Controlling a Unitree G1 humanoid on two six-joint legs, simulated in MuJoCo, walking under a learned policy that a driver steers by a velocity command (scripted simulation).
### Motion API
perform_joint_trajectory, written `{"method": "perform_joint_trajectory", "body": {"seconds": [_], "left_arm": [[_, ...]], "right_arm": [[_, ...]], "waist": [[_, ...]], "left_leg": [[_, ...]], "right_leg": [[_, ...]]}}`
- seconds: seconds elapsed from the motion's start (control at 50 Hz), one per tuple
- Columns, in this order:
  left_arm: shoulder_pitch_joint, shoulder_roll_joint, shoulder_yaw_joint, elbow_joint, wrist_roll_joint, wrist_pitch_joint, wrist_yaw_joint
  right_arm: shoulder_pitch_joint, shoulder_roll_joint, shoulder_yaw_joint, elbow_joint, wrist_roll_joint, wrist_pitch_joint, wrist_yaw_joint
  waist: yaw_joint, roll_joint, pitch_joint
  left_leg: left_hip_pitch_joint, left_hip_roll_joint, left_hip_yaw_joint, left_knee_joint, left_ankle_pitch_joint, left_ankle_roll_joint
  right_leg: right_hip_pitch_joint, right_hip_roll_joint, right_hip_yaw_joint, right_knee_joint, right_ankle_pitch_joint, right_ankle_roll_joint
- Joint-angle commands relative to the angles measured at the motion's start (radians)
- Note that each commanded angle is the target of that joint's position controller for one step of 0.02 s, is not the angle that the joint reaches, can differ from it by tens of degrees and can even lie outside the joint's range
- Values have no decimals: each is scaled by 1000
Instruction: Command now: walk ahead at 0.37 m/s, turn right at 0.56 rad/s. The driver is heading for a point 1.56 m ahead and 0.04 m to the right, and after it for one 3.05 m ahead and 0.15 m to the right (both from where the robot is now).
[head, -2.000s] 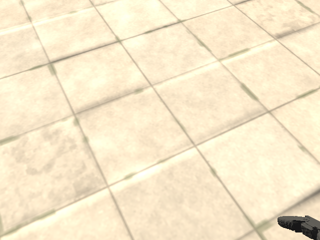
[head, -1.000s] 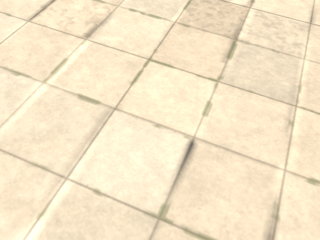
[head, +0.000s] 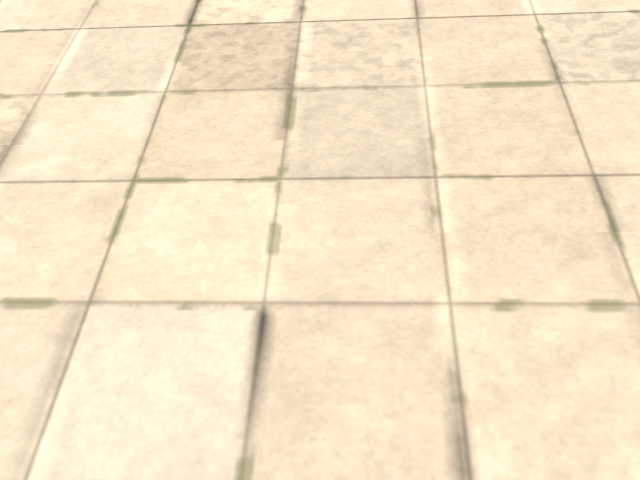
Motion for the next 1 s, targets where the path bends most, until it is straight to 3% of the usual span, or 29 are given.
{"method": "perform_joint_trajectory", "body": {"seconds": [0.02,0.04,0.06,0.08,0.12,0.18,0.24,0.3,0.36,0.4,0.42,0.44,0.46,0.48,0.5,0.52,0.56,0.6,0.66,0.7,0.74,0.76,0.78,0.8,0.82,0.84,0.88,0.92,1.0], "left_arm": [[256,237,63,-13,7,-61,-2],[219,180,40,-11,11,-81,-2],[172,135,25,-18,11,-87,-1],[121,122,18,-24,13,-83,4],[97,126,15,-34,25,-81,21],[137,140,20,-4,14,-80,43],[185,154,27,34,3,-73,55],[210,161,33,67,-7,-66,58],[186,174,45,76,-3,-45,68],[134,152,38,54,1,-38,66],[119,102,20,26,15,-39,62],[280,-16,-14,26,44,-41,58],[400,65,-6,50,7,-44,52],[320,147,17,69,-12,-34,53],[201,172,21,48,-8,-23,58],[142,162,19,44,4,-11,64],[135,105,7,36,15,8,65],[134,40,-16,36,25,11,67],[108,45,-23,38,29,9,61],[88,64,-17,40,26,20,53],[53,64,-15,35,41,26,48],[23,76,-15,16,52,27,50],[-5,128,-10,-12,56,26,57],[-66,136,-12,4,58,23,55],[-107,78,-24,-16,58,14,46],[-107,52,-32,-5,65,5,42],[-92,58,-31,5,58,-10,38],[-47,71,-25,19,52,-17,45],[-20,119,3,10,41,-2,72]], "right_arm": [[-233,-85,-4,-197,24,-70,12],[-216,-101,-9,-191,40,-90,22],[-169,-107,-11,-159,20,-100,25],[-157,-110,-15,-142,-7,-106,25],[-159,-95,-15,-126,-22,-103,33],[-232,-39,5,-137,-22,-93,32],[-337,-6,22,-165,-11,-93,41],[-389,-21,20,-192,-4,-97,48],[-329,-65,-1,-184,-14,-104,45],[-167,-105,-23,-146,-27,-110,32],[-46,-140,-28,-135,-47,-112,25],[18,-197,-31,-128,-61,-104,21],[42,-176,-31,-113,-40,-88,34],[-34,-103,-13,-146,-26,-74,30],[-96,-49,5,-151,-21,-63,24],[-133,-17,20,-147,-24,-57,22],[-170,-24,23,-119,-38,-57,22],[-200,-29,22,-98,-40,-62,23],[-198,-78,9,-77,-20,-48,17],[-207,-85,12,-72,-9,-30,15],[-215,-51,30,-65,-5,-19,17],[-185,-14,47,-49,-13,-20,22],[-150,15,60,-45,-35,-22,27],[-76,34,60,-36,-31,-17,24],[-103,-7,54,-23,-35,-10,16],[-119,-18,51,-22,-36,-7,13],[-93,-33,49,1,-34,-3,8],[-105,-35,50,7,-21,-10,12],[-140,-58,36,-21,2,-11,11]], "waist": [[142,-232,6],[102,-228,53],[67,-170,73],[43,-147,80],[28,-137,58],[45,-97,58],[85,-128,74],[93,-135,95],[56,-174,53],[-23,-186,-62],[-73,-145,-202],[6,158,-368],[23,305,-504],[6,151,-377],[-4,68,-242],[5,14,-160],[52,44,-88],[69,72,-79],[55,88,-141],[57,71,-135],[67,55,-85],[64,27,-55],[30,-81,-39],[-48,-243,-43],[-19,-211,2],[-14,-196,29],[-6,-150,40],[18,-95,22],[39,-100,-27]], "left_leg": [[-750,-116,-206,571,-134,35],[-755,-82,-221,555,-33,63],[-713,-51,-219,509,63,67],[-664,-38,-220,429,136,58],[-566,-59,-192,336,260,29],[-508,-104,-173,119,396,-19],[-416,-150,-158,-72,498,-35],[-364,-164,-181,-168,519,-18],[-261,-181,-191,-215,478,21],[-42,-192,-146,-267,534,67],[221,-79,-226,-223,711,122],[575,201,-526,-130,1091,259],[640,311,-857,-242,883,380],[510,257,-735,-296,722,344],[367,197,-573,-310,680,304],[232,146,-477,-325,717,289],[27,83,-359,-380,735,267],[-46,65,-286,-396,848,278],[-22,83,-267,-395,833,287],[-48,77,-266,-399,582,264],[-139,31,-258,-392,244,198],[-185,0,-248,-380,110,136],[-214,-65,-194,-294,11,68],[-61,-128,-110,-269,58,28],[-5,-131,-112,-249,134,6],[-3,-129,-114,-254,174,6],[-29,-111,-135,-273,212,19],[-76,-107,-156,-272,258,34],[-147,-128,-160,-154,356,40]], "right_leg": [[435,-374,873,-504,-417,-335],[399,-354,782,-492,-357,-302],[360,-303,664,-462,-240,-259],[313,-258,566,-450,-105,-227],[263,-194,444,-467,83,-200],[239,-148,336,-460,246,-181],[191,-123,298,-448,266,-156],[198,-142,339,-404,307,-138],[259,-148,375,-280,515,-86],[271,-86,350,-84,733,-33],[164,-27,334,131,596,9],[-116,116,275,484,-226,75],[-244,148,305,728,-385,104],[-285,80,302,787,-299,120],[-300,45,236,755,-234,127],[-274,16,220,704,-203,133],[-133,-22,197,529,-161,125],[-37,-22,154,324,-167,129],[76,-26,127,122,-1,119],[149,-15,108,12,101,99],[247,-2,101,-125,181,63],[280,-40,152,-196,221,36],[284,-157,287,-262,295,-6],[81,-176,312,-294,38,-61],[12,-118,281,-321,-118,-45],[-7,-92,259,-317,-141,-15],[36,-63,217,-271,-15,19],[124,-52,183,-213,126,28],[204,-100,185,-174,328,-25]]}}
